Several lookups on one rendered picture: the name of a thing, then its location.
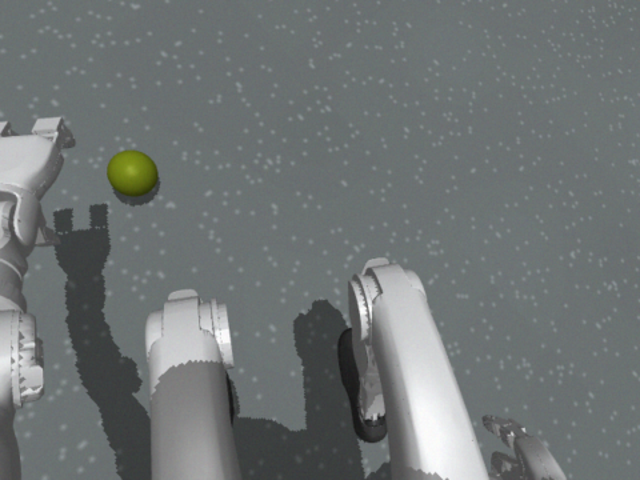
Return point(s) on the right robot foot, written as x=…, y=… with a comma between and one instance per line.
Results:
x=367, y=430

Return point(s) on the right robot hand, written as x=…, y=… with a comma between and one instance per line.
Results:
x=533, y=460

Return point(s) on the left robot arm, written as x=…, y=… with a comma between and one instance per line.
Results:
x=21, y=352

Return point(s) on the left robot hand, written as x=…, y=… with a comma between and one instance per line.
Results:
x=33, y=163

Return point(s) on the ball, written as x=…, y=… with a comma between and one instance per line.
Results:
x=132, y=173

